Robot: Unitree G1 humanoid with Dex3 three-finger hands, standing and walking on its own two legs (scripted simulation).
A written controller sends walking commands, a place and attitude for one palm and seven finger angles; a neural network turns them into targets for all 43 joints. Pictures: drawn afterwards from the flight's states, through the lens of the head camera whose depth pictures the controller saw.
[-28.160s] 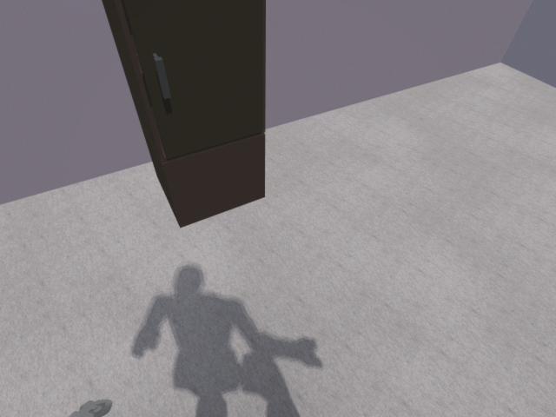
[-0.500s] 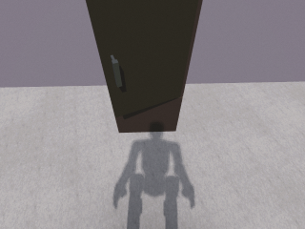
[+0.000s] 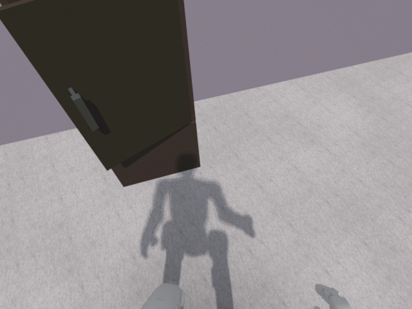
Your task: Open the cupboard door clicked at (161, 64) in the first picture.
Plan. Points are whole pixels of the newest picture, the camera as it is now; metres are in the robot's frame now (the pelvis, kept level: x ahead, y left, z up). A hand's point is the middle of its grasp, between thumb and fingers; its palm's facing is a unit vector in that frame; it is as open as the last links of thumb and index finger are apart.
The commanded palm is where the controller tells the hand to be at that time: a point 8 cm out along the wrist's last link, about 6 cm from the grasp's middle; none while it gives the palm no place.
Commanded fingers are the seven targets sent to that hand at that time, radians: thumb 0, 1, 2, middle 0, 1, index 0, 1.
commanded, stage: walk to a spot facing it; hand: left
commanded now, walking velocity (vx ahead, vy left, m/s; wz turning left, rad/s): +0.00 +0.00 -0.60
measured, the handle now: (83, 109) +0.57 +0.41 -0.03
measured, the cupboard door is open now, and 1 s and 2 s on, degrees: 21 21 21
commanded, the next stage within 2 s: none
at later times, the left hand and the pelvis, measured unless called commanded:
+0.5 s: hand (113, 282) +0.17 +0.24 -0.17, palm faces -0.28 -0.93 -0.22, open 7.4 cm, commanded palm none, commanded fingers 0.00 0.90 0.90 -0.20 -0.30 -0.20 -0.30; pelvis +0.03 +0.06 +0.00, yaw -19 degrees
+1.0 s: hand (167, 261) +0.23 +0.13 -0.18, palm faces -0.57 -0.80 -0.18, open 7.4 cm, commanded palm none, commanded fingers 0.00 0.90 0.90 -0.20 -0.30 -0.20 -0.30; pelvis +0.05 +0.03 -0.01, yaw -36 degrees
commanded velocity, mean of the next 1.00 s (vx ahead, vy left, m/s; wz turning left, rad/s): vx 0.00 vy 0.00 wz -0.60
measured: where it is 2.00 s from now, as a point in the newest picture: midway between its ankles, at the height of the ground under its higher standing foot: outside the picture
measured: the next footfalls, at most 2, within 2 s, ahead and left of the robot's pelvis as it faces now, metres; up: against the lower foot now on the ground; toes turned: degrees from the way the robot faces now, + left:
left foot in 0.24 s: +0.06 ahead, +0.17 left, +0.00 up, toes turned -10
right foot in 0.64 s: +0.02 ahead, -0.09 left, +0.00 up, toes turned -29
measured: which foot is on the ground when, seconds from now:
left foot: up 0.00-0.22, down 0.24-0.64, up 0.66-1.00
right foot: down 0.00-0.24, up 0.26-0.62, down 0.64-1.00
